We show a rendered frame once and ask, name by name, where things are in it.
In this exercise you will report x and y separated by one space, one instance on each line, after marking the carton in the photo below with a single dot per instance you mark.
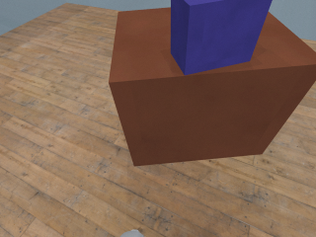
210 34

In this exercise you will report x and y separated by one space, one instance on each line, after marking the pedestal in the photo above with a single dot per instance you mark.
230 111

